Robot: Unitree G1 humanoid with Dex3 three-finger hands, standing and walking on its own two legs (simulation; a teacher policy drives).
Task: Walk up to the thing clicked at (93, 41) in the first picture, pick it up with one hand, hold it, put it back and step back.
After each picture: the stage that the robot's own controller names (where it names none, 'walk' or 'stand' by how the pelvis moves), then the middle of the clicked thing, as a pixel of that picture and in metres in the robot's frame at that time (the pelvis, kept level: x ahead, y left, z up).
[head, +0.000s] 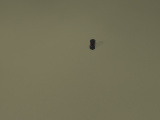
stand; (92, 44) +1.42 -0.09 -0.72
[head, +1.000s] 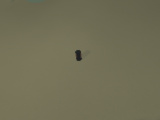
walk; (78, 55) +1.28 +0.18 -0.69
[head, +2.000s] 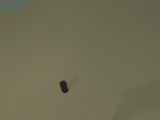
walk; (64, 86) +0.78 +0.30 -0.71
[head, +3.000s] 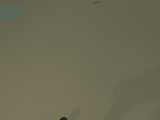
walk; out of the picture +0.47 +0.22 -0.71
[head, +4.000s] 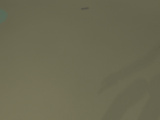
stand; out of the picture +0.37 +0.21 -0.72
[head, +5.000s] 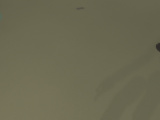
stand; out of the picture +0.36 +0.24 -0.72
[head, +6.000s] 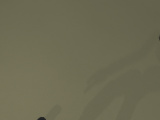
walk; out of the picture +0.35 +0.23 -0.68
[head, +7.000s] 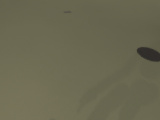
walk; out of the picture +0.42 +0.25 -0.72
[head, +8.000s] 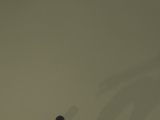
walk; out of the picture +0.39 +0.16 -0.70
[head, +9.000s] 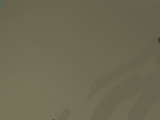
stand; out of the picture +0.41 +0.20 -0.70
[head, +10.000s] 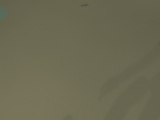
stand; out of the picture +0.41 +0.23 -0.73
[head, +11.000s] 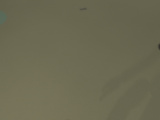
stand; out of the picture +0.39 +0.24 -0.73
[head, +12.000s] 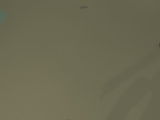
stand; out of the picture +0.38 +0.24 -0.73
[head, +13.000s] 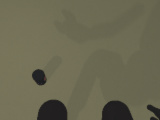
go down; (39, 77) +0.44 +0.23 -0.44
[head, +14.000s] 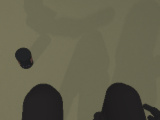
go down; (24, 59) +0.47 +0.25 -0.31
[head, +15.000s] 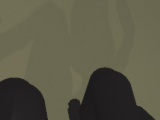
close in; out of the picture +0.45 +0.29 -0.24
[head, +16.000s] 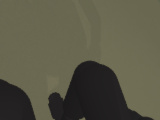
close; out of the picture +0.44 +0.31 -0.23
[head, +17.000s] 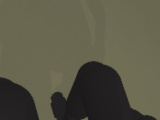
lift; out of the picture +0.43 +0.28 -0.23
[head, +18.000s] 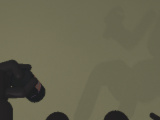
lift; (29, 86) +0.34 +0.19 -0.04
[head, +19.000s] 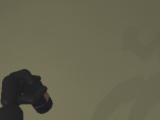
hold; (38, 96) +0.32 +0.17 -0.02
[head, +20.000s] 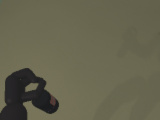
hold; (46, 102) +0.33 +0.16 -0.08
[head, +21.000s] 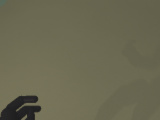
crouch; out of the picture -0.06 +0.28 -0.69
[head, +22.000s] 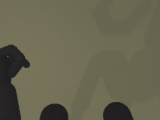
crouch; out of the picture -0.13 +0.20 -0.49
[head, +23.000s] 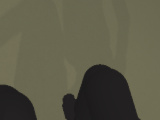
lower; out of the picture -0.20 +0.09 -0.26
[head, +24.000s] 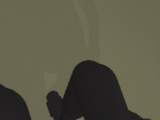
lower; out of the picture -0.27 -0.03 -0.25
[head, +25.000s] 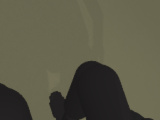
lower; out of the picture -0.35 -0.11 -0.25
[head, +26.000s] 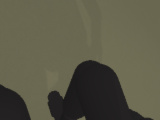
lower; out of the picture -0.41 -0.19 -0.26
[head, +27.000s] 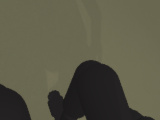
lower; out of the picture -0.48 -0.26 -0.26
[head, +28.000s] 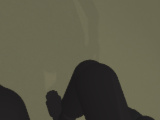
open; out of the picture -0.53 -0.34 -0.26
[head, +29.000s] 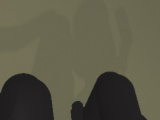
stand; out of the picture -0.62 -0.37 -0.28
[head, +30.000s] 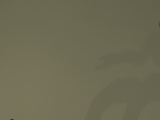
stand; out of the picture -0.85 -0.21 -0.64
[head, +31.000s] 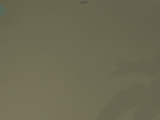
stand; out of the picture -0.92 -0.25 -0.69
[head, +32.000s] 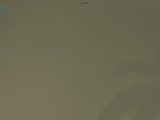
stand; out of the picture -0.99 -0.29 -0.69
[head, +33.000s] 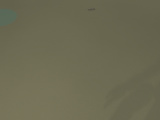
stand; out of the picture -1.03 -0.33 -0.74
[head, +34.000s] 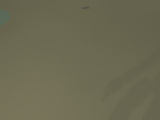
stand; out of the picture -1.10 -0.36 -0.75
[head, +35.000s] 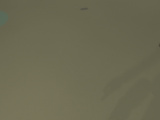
stand; out of the picture -1.14 -0.38 -0.75
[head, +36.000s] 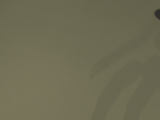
walk; out of the picture -1.04 -0.52 -0.72
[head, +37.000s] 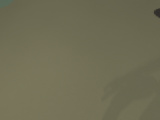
walk; out of the picture -0.78 -0.51 -0.73
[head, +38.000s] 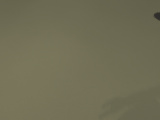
stand; out of the picture -0.60 -0.43 -0.73
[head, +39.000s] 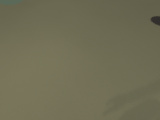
stand; out of the picture -0.66 -0.45 -0.75
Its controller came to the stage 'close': yes
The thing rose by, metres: 0.69
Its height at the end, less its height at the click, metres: -0.02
